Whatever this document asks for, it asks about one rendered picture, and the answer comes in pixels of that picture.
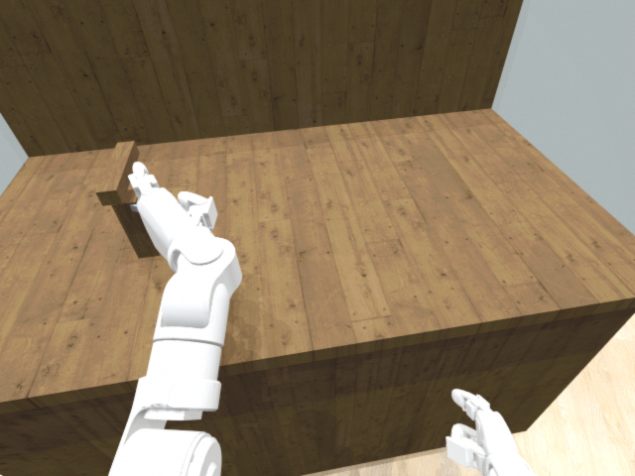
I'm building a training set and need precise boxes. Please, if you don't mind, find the left robot forearm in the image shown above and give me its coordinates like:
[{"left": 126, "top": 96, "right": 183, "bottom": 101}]
[{"left": 108, "top": 226, "right": 242, "bottom": 476}]

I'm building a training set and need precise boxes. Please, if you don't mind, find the left robot hand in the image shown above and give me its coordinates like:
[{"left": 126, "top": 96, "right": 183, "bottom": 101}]
[{"left": 128, "top": 162, "right": 217, "bottom": 261}]

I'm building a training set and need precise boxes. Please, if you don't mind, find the right robot forearm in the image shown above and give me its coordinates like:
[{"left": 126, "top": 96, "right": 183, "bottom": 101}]
[{"left": 484, "top": 450, "right": 537, "bottom": 476}]

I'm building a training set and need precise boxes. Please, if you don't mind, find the right robot hand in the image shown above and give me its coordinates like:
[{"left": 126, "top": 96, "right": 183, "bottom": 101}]
[{"left": 446, "top": 389, "right": 519, "bottom": 476}]

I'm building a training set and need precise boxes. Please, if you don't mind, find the left robot upper arm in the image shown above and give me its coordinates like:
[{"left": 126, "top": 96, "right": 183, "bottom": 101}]
[{"left": 111, "top": 428, "right": 221, "bottom": 476}]

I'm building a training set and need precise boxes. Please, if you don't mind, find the counter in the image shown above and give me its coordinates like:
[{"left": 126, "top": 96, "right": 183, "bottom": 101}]
[{"left": 0, "top": 0, "right": 635, "bottom": 476}]

